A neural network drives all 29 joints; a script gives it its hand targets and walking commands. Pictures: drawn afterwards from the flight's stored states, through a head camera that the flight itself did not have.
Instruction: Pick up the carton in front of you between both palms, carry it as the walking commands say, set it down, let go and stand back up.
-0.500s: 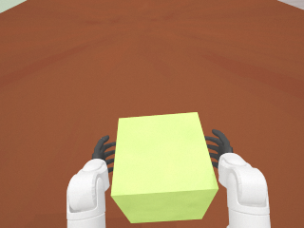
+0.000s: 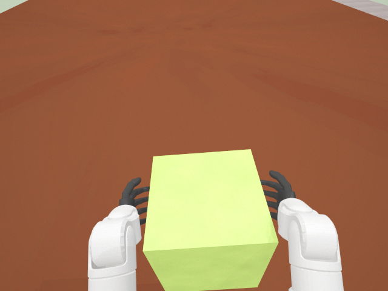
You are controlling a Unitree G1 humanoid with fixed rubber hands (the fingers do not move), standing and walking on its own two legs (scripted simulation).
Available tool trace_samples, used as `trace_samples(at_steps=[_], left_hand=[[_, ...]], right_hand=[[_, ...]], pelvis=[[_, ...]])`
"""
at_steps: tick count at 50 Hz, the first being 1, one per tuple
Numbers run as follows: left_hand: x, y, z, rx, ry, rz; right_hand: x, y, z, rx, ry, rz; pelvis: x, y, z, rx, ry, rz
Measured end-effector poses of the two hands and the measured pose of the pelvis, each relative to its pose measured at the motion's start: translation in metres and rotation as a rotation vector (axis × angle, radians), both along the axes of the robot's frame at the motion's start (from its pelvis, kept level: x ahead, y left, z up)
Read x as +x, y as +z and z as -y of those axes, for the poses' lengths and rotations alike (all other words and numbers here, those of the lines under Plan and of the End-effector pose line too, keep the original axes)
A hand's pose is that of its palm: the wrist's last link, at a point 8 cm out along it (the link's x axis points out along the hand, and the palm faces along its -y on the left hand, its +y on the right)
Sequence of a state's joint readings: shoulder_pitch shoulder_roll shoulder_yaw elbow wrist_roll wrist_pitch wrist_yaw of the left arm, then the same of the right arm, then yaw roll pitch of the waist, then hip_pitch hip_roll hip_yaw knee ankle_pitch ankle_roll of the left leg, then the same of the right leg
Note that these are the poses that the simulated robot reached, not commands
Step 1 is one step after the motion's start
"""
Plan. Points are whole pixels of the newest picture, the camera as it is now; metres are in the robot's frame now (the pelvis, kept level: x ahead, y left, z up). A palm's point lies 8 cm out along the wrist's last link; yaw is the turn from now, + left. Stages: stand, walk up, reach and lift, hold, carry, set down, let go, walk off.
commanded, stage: carry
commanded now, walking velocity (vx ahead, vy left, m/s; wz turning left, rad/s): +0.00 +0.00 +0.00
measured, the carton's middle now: (206, 223) +0.29 +0.00 +0.00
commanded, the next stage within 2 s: hold in 1.40 s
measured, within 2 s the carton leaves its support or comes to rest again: neither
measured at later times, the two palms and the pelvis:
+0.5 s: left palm (129, 238) +0.22 +0.14 +0.07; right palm (292, 231) +0.23 -0.15 +0.08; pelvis -0.04 +0.00 +0.01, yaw +0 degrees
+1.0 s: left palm (137, 238) +0.24 +0.14 +0.04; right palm (288, 233) +0.24 -0.16 +0.04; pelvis -0.06 -0.01 +0.00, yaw +0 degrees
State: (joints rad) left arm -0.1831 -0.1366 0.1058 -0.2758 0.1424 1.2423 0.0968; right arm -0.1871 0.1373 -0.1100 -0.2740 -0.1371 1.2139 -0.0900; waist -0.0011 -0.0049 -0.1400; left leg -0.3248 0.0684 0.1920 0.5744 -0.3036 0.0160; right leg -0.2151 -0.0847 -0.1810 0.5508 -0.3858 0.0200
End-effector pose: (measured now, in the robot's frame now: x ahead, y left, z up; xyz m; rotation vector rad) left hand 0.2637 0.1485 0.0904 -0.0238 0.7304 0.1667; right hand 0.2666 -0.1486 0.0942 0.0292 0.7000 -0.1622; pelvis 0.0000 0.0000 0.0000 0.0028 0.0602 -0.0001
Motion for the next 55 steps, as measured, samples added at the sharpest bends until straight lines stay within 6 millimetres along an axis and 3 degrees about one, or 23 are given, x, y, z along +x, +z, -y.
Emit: trace_samples(at_steps=[13,29,44,55], left_hand=[[-0.022,0.003,0.002,0.005,-0.001,-0.006],[-0.041,-0.023,0.006,0.049,-0.033,-0.021],[-0.030,-0.050,0.010,0.081,-0.064,0.010],[-0.023,-0.046,0.012,0.071,-0.050,0.071]], right_hand=[[-0.022,0.004,0.002,-0.006,0.004,-0.006],[-0.041,-0.022,0.005,-0.049,0.028,-0.021],[-0.031,-0.050,0.009,-0.087,0.053,0.004],[-0.024,-0.047,0.011,-0.076,0.042,0.060]], pelvis=[[-0.018,0.003,0.002,-0.001,0.000,0.023],[-0.041,0.005,0.005,-0.004,0.001,0.027],[-0.053,0.005,0.008,-0.005,-0.001,0.028],[-0.054,0.004,0.011,-0.004,-0.001,0.024]])
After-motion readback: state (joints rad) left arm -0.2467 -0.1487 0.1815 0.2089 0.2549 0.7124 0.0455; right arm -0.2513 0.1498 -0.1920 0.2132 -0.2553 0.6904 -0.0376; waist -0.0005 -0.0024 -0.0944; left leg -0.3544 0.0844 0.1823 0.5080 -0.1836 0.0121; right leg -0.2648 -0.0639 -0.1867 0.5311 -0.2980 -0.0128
